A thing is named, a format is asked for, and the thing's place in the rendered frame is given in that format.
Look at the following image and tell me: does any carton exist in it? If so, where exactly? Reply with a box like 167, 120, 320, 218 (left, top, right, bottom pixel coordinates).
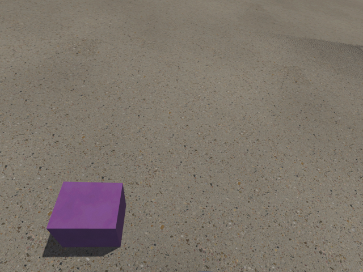
47, 182, 126, 247

